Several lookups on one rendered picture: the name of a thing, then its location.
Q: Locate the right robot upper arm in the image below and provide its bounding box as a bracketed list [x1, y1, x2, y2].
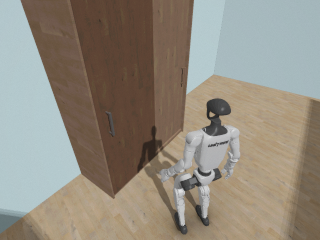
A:
[226, 125, 240, 160]

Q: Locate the robot right forearm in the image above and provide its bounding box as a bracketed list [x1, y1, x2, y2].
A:
[226, 152, 241, 170]

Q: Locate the left robot shin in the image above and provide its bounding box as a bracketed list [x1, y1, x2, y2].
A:
[173, 188, 185, 226]

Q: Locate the robot head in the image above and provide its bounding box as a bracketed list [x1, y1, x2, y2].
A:
[202, 98, 231, 136]

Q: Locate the robot left hand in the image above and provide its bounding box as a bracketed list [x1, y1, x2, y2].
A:
[159, 169, 170, 183]

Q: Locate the wardrobe door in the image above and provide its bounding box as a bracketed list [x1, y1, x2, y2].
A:
[152, 0, 190, 151]
[70, 0, 156, 195]

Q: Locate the robot right hand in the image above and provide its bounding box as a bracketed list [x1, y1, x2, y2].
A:
[221, 164, 234, 180]

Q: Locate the handle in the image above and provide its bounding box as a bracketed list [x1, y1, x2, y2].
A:
[183, 67, 186, 85]
[105, 111, 115, 136]

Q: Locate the left robot upper arm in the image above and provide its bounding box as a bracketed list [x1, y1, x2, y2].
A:
[181, 130, 203, 170]

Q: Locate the robot left forearm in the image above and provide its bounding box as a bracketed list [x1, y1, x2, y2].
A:
[165, 159, 185, 177]

